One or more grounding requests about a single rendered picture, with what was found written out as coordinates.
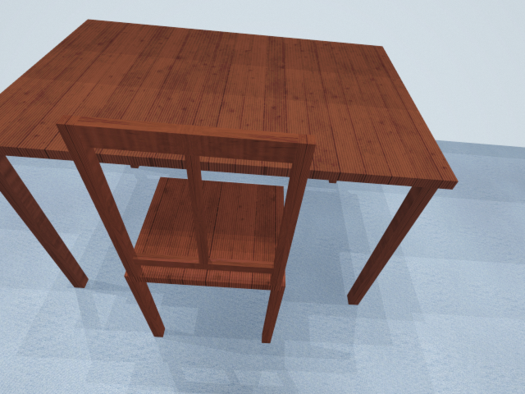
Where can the chair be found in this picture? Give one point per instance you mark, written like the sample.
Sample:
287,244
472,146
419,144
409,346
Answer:
198,233

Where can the table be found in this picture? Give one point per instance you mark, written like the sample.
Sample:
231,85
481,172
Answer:
367,127

